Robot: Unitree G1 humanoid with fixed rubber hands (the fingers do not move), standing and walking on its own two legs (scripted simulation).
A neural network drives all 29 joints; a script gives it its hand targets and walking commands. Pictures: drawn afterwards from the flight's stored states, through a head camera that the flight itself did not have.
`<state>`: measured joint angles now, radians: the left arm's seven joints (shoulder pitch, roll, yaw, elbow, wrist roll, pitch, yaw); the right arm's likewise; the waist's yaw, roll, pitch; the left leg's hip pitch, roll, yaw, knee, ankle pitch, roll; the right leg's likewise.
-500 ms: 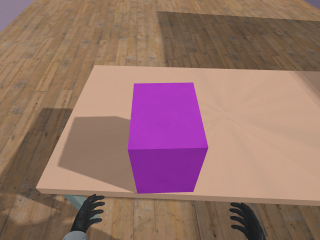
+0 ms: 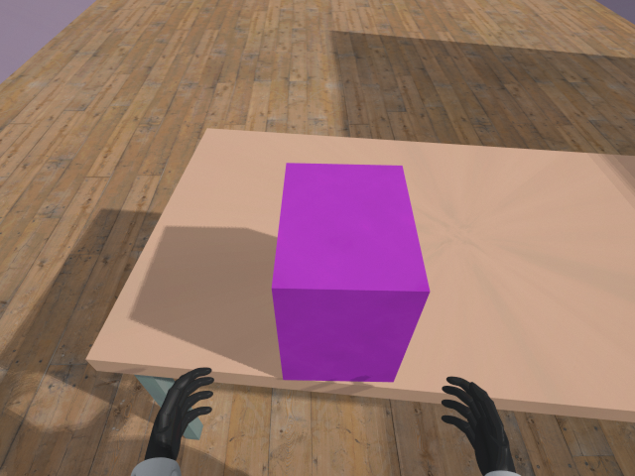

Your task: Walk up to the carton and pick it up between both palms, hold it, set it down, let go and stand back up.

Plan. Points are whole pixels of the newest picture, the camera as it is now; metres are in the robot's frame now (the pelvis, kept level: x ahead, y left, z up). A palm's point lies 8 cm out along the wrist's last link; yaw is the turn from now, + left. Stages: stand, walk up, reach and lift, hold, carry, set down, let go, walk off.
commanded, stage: reach and lift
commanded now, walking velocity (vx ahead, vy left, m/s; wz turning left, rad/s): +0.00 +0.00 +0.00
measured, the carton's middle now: (341, 275) +0.43 -0.01 -0.05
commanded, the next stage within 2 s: none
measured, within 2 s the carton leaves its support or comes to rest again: neither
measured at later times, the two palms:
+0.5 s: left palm (176, 375) +0.25 +0.21 -0.02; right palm (477, 373) +0.25 -0.18 -0.02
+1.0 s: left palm (176, 293) +0.32 +0.21 +0.05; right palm (467, 290) +0.33 -0.17 +0.05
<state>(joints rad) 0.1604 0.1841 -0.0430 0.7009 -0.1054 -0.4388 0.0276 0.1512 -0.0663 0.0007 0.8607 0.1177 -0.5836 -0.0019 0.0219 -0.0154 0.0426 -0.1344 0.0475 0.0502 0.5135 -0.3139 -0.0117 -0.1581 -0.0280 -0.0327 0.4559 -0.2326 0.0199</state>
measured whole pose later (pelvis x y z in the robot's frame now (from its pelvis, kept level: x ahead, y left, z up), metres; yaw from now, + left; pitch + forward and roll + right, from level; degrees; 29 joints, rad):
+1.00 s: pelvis +0.00 -0.01 +0.01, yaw +0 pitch -2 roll -1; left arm -0.27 0.20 0.08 0.39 -0.11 0.14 0.00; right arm -0.30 -0.11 0.02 0.56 0.23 -0.09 -0.17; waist 0.03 -0.02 0.06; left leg -0.12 0.06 0.04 0.43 -0.27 -0.02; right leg -0.13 -0.01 -0.04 0.34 -0.17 0.02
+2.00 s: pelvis +0.00 -0.01 +0.01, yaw +0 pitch +8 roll -1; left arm -0.93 0.27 0.09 1.01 -0.14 0.16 0.04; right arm -0.93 -0.19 0.00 1.02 0.28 0.11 -0.19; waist 0.01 -0.01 -0.07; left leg -0.34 0.06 0.03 0.44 -0.23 -0.03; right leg -0.33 -0.01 -0.05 0.34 -0.14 0.01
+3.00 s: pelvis -0.03 -0.02 -0.05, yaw +1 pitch +26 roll -1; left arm -1.02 0.15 0.11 1.49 -0.12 -0.48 0.05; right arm -0.95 -0.06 -0.18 1.33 0.05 -0.37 -0.16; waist -0.01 0.01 -0.24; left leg -0.96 0.05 0.00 0.83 -0.33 -0.03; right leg -0.97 -0.03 -0.06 0.78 -0.26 0.00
